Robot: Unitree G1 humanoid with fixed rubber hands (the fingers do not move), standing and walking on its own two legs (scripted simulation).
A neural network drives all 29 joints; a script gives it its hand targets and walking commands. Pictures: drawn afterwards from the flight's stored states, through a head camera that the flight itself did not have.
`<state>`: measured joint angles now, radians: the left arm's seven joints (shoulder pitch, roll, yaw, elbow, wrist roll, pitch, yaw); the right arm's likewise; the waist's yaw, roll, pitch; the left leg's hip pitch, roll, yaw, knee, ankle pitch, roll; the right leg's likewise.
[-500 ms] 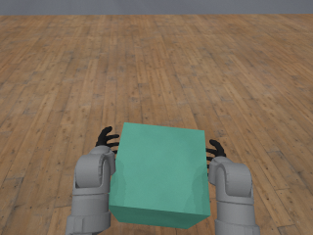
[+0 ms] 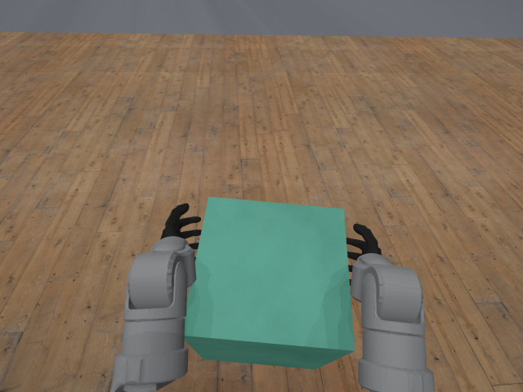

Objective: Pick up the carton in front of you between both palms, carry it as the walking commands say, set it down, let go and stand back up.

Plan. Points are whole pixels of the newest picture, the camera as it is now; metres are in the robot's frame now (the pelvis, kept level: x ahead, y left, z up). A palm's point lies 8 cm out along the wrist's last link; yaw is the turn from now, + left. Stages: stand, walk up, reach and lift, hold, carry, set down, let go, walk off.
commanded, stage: carry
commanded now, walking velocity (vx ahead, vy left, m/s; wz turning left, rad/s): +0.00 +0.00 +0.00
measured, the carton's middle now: (266, 291) +0.30 +0.01 +0.00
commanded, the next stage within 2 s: hold in 1.88 s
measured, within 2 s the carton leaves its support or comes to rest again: neither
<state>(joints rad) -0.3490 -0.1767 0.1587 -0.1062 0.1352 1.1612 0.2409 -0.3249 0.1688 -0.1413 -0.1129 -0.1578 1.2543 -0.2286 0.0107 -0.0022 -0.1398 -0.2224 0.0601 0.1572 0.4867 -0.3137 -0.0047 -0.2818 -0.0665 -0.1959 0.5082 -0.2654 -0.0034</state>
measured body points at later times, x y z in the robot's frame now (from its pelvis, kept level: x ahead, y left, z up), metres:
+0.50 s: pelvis +0.01 +0.00 -0.01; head -0.01 +0.00 +0.44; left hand +0.32 +0.14 +0.08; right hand +0.30 -0.15 +0.07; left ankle -0.04 +0.11 -0.74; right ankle -0.01 -0.11 -0.74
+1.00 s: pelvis -0.04 +0.00 +0.00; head -0.08 +0.00 +0.45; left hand +0.27 +0.15 +0.04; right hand +0.25 -0.15 +0.03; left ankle -0.04 +0.11 -0.74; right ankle -0.01 -0.11 -0.74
